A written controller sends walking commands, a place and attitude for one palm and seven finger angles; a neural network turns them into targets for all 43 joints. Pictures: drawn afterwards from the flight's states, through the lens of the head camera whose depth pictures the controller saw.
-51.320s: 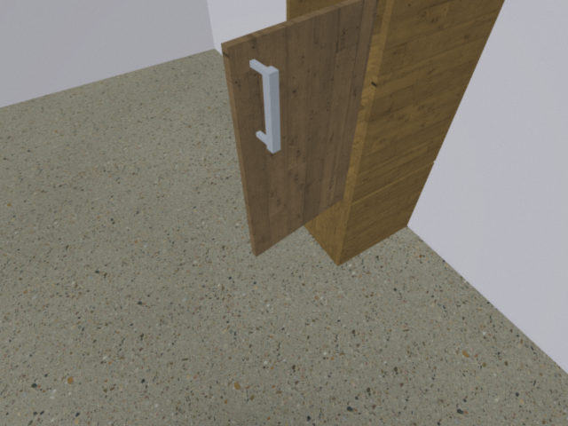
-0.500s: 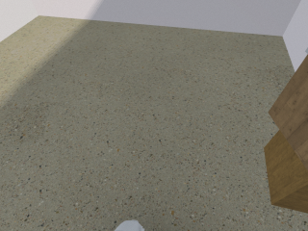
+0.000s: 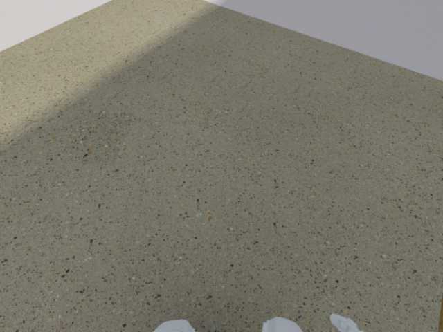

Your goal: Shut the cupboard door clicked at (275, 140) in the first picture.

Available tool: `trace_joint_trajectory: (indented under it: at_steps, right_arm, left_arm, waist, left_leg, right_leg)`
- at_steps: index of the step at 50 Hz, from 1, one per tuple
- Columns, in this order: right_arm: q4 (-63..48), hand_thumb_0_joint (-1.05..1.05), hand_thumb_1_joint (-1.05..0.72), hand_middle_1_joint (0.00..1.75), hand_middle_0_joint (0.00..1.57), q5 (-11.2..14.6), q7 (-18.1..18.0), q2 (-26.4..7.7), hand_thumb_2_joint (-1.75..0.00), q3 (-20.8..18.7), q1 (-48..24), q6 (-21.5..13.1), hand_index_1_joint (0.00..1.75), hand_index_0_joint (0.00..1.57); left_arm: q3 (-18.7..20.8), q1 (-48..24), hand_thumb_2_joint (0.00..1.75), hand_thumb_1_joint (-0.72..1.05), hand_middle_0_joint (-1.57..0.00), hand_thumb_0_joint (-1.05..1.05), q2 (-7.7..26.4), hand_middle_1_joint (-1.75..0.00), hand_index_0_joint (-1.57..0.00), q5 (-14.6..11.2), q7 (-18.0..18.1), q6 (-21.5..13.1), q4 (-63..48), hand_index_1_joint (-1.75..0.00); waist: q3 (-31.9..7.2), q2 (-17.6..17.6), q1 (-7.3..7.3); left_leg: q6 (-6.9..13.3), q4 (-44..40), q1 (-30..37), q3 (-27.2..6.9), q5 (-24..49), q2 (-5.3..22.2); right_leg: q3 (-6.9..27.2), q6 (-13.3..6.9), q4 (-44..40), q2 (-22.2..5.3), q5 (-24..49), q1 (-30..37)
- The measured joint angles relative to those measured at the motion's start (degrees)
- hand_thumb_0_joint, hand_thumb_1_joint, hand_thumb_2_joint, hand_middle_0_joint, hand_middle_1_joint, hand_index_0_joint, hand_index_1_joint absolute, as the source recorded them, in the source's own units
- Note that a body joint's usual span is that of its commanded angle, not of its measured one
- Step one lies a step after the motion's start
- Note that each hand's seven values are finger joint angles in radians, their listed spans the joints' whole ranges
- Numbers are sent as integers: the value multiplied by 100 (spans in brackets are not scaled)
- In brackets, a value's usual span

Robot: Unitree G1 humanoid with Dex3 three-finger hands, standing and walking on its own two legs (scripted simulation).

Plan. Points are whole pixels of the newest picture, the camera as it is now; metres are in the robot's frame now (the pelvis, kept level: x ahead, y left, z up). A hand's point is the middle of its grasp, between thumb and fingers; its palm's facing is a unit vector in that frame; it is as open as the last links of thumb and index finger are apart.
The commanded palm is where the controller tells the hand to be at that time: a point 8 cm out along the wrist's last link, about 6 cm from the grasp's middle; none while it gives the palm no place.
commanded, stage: walk to a spot facing it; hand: left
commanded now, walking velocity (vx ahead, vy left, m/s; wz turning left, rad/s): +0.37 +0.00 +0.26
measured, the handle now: out of the picture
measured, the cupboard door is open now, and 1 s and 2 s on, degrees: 22 22 22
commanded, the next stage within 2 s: turn to face it in 0.48 s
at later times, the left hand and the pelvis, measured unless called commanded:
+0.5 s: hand (156, 279) +0.22 +0.16 -0.14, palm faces +0.23 -0.94 -0.23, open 7.2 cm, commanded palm none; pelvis +0.21 -0.04 +0.02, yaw +12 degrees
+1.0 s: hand (141, 230) +0.34 +0.22 -0.16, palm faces +0.22 -0.95 -0.21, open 7.4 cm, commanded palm none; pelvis +0.34 +0.03 +0.00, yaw +7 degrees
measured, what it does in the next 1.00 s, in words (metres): walks ahead: right foot, then left foot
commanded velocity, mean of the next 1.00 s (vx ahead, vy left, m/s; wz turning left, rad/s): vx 0.14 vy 0.00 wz -0.01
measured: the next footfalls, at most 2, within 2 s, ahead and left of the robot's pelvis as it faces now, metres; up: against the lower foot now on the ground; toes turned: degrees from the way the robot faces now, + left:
right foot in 0.28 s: +0.24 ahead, -0.14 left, +0.00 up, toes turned -2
left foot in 0.70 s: +0.40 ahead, +0.15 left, +0.00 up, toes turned +21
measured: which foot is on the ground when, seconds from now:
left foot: down 0.00-0.26, up 0.28-0.68, down 0.70-1.00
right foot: up 0.00-0.26, down 0.28-0.68, up 0.70-1.00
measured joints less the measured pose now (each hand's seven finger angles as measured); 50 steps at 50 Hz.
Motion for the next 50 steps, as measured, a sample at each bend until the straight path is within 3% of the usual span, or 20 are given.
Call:
trace_joint_trajectory:
  at_steps: [6,12,14,16,18,21,24,28,33,35,38,40,45,50]
  right_arm:
    - [474,1,-90,30,20,3,-45,148,-90,27,653,26,30,20]
    - [838,1,-90,30,21,6,-26,251,-90,-23,1183,62,30,20]
    - [923,1,-90,30,21,45,-21,257,-90,-43,1352,73,30,20]
    - [1017,1,-90,30,21,56,-4,183,-90,-94,1311,151,30,20]
    - [1046,1,-90,30,20,31,16,133,-90,-141,1247,181,30,20]
    - [959,1,-91,30,20,24,60,92,-90,-191,1126,201,30,20]
    - [792,1,-91,30,20,23,104,110,-90,-205,943,248,29,20]
    - [577,1,-91,30,20,27,187,73,-90,-176,526,299,29,19]
    - [299,1,-91,30,20,15,187,-50,-90,-83,-108,217,29,19]
    - [151,1,-91,30,20,-13,144,-160,-90,-30,-230,64,29,19]
    - [119,1,-91,30,20,14,-12,-18,-90,65,-458,-6,29,19]
    - [118,1,-91,30,20,16,-84,58,-90,128,-514,27,29,20]
    - [233,1,-91,30,20,-3,-122,207,-90,200,-475,211,30,20]
    - [339,1,-90,30,21,11,-103,252,-90,108,-266,388,30,20]
  left_arm:
    - [-3,-622,90,91,-20,0,-38,-30,-19,3,-70,-100,-416,-30]
    - [-43,-911,90,91,-20,0,-79,-30,-19,1,-124,-183,-592,-30]
    - [-64,-910,90,91,-20,0,-76,-30,-20,27,-122,-318,-629,-30]
    - [-95,-916,90,91,-20,0,-205,-30,-20,29,-63,-411,-597,-30]
    - [-117,-780,90,91,-20,0,-320,-30,-20,21,5,-431,-533,-30]
    - [-117,-497,90,91,-20,0,-463,-30,-20,7,90,-429,-347,-30]
    - [-30,-281,90,94,-20,-1,-403,-30,-20,-17,170,-465,-199,-30]
    - [-75,-67,90,94,-20,-1,-310,-30,-20,-20,153,-467,-45,-30]
    - [-146,266,90,92,-20,0,-242,-30,-20,-39,170,-392,110,-30]
    - [-200,535,90,92,-20,0,-284,-30,-20,-89,190,-295,183,-30]
    - [-225,421,90,91,-20,0,-180,-30,-20,-113,272,-50,336,-30]
    - [-210,272,90,91,-20,0,-199,-30,-20,-103,252,64,363,-30]
    - [-144,-1,90,91,-20,0,-328,-30,-19,-60,104,167,107,-30]
    - [-54,-172,90,91,-20,0,-370,-30,-20,-25,18,192,-201,-30]
  waist:
    - [-296,129,-138]
    - [-436,208,-312]
    - [-478,225,-333]
    - [-374,408,-340]
    - [-357,455,-359]
    - [-415,450,-411]
    - [-413,361,-406]
    - [-240,274,-294]
    - [20,145,-27]
    - [-84,303,67]
    - [-19,77,172]
    - [-48,82,219]
    - [-220,297,202]
    - [-309,443,136]
  left_leg:
    - [-2,-860,755,-240,88,-116]
    - [-164,-881,1274,-352,-390,-92]
    - [-124,-186,1099,-433,-839,-69]
    - [-6,1413,507,-642,-1258,-44]
    - [10,2741,-141,-643,-935,-23]
    - [-94,3314,-866,-517,-355,185]
    - [-214,2947,-1322,-394,-95,381]
    - [-241,1823,-1500,-179,120,494]
    - [-84,314,-989,76,452,283]
    - [102,-51,-615,33,1090,375]
    - [109,436,-536,221,193,320]
    - [33,270,-335,331,115,353]
    - [17,-182,62,528,161,498]
    - [-99,-43,226,778,-109,677]
  right_leg:
    - [109,19,-1457,117,797,-524]
    - [-6,25,-2892,399,1167,62]
    - [-21,-146,-3289,498,908,416]
    - [-200,-318,-3079,576,777,507]
    - [-353,-350,-3263,576,786,775]
    - [-598,-307,-3821,566,831,1261]
    - [-866,-274,-4269,529,819,1680]
    - [-1200,-148,-4508,459,642,2139]
    - [-1344,108,-4016,225,55,2446]
    - [-1124,87,-2925,228,-384,2106]
    - [-171,-101,-925,361,-1021,1217]
    - [45,-128,-448,473,-909,749]
    - [-24,-105,-1305,592,-369,301]
    - [-179,-83,-2240,718,263,448]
